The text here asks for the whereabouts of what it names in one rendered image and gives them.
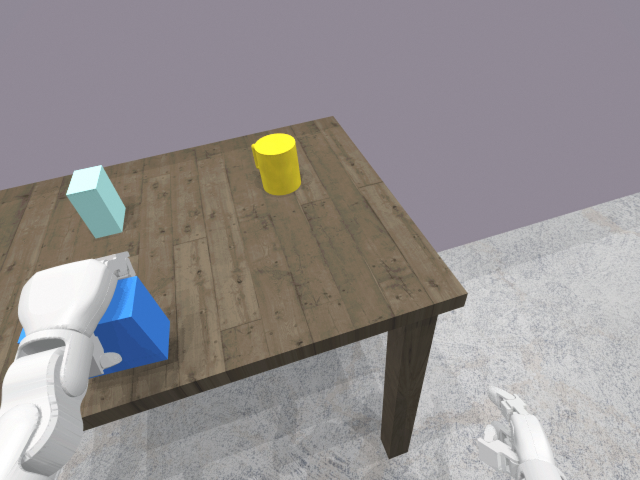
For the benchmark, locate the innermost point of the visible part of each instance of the robot right forearm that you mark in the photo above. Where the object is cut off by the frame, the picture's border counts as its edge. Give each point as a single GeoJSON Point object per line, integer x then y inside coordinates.
{"type": "Point", "coordinates": [539, 470]}

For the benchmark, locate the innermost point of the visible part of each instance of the table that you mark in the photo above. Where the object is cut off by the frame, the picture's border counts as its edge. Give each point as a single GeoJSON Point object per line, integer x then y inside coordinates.
{"type": "Point", "coordinates": [249, 281]}

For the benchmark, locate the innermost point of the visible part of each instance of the left robot hand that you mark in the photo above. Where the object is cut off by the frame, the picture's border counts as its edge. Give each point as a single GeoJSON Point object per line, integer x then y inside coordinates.
{"type": "Point", "coordinates": [75, 296]}

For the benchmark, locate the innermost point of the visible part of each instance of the sponge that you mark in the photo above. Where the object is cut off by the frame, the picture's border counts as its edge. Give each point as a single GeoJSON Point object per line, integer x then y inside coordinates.
{"type": "Point", "coordinates": [133, 326]}

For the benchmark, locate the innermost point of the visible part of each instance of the robot left forearm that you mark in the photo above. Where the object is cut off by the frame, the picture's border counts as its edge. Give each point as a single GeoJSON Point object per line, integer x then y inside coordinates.
{"type": "Point", "coordinates": [40, 419]}

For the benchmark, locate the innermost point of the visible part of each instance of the right robot hand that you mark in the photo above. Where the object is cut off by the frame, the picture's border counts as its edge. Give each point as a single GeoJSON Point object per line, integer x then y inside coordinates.
{"type": "Point", "coordinates": [504, 448]}

